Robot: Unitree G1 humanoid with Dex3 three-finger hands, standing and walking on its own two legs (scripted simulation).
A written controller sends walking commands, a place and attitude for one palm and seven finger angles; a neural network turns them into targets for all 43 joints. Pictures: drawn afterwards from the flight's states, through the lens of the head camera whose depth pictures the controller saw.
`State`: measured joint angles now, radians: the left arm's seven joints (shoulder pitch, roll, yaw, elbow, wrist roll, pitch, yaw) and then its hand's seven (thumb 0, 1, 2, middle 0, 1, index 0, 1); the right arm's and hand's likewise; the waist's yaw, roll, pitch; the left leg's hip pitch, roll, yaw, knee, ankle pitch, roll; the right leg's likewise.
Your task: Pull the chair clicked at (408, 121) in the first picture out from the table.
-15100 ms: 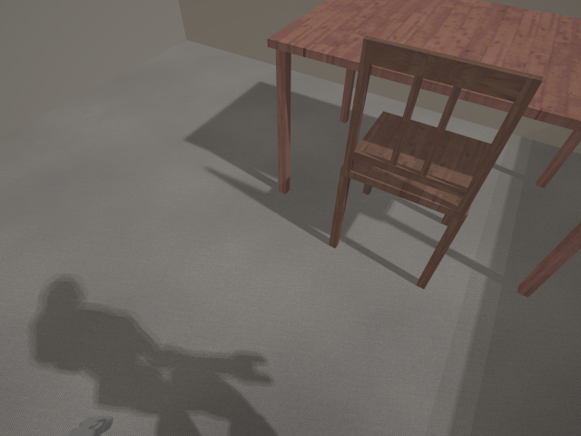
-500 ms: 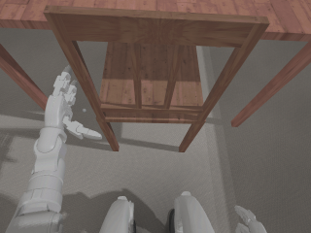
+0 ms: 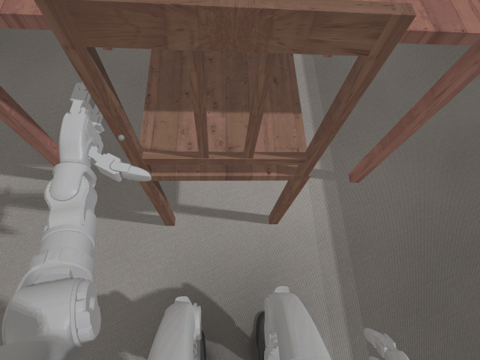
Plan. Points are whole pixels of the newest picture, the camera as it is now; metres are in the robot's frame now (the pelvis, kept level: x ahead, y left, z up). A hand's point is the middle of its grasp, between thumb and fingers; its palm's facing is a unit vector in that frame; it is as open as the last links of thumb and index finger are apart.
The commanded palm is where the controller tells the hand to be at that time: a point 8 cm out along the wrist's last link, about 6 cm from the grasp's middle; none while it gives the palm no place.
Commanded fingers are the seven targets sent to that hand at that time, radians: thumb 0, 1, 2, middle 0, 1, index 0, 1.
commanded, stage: push the fingers through the gap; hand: left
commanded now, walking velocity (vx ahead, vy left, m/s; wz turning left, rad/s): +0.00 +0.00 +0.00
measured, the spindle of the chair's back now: (200, 114) +0.51 +0.05 +0.02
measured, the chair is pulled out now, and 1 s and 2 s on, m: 0.00 0.00 0.01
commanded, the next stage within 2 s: hook a spindle and tug to test in 0.58 s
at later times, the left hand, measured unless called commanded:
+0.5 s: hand (123, 129) +0.48 +0.18 +0.02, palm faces -0.01 -1.00 -0.05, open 16.9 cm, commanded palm +0.46 +0.22 +0.03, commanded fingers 0.00 -0.50 0.30 -0.06 -0.08 -0.06 -0.08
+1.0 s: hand (123, 132) +0.47 +0.17 +0.03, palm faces -0.02 -1.00 -0.04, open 15.8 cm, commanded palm +0.45 +0.22 +0.03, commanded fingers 0.00 -0.39 0.35 -0.36 -1.01 -0.36 -1.01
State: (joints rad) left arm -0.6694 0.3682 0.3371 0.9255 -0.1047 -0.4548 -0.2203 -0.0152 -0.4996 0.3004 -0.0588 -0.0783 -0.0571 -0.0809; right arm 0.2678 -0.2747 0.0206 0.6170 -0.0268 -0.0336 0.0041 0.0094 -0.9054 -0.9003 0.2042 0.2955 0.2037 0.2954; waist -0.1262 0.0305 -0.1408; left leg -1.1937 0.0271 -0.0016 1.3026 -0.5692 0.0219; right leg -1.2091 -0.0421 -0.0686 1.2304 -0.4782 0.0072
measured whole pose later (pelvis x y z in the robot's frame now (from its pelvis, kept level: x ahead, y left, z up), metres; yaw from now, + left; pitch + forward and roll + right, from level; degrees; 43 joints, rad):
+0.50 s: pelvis +0.00 +0.00 +0.00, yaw -1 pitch +27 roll -3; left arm -0.73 0.40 0.38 0.99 -0.09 -0.46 -0.22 -0.02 -0.50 0.30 -0.06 -0.08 -0.06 -0.08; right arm 0.30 -0.27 0.03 0.62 -0.03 0.02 0.02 0.01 -0.91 -0.90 0.20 0.30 0.20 0.30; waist -0.15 0.04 -0.13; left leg -1.21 0.03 0.00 1.30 -0.57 0.02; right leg -1.23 -0.03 -0.06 1.23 -0.47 0.01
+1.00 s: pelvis +0.00 +0.00 +0.00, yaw +0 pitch +27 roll -3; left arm -0.72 0.37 0.35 0.97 -0.10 -0.46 -0.22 -0.02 -0.50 0.30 -0.20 -0.51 -0.20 -0.51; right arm 0.27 -0.26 0.02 0.61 -0.03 0.00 0.02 0.01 -0.91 -0.90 0.20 0.30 0.20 0.30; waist -0.13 0.03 -0.14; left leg -1.21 0.03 0.00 1.31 -0.57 0.03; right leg -1.22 -0.04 -0.07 1.23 -0.47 0.01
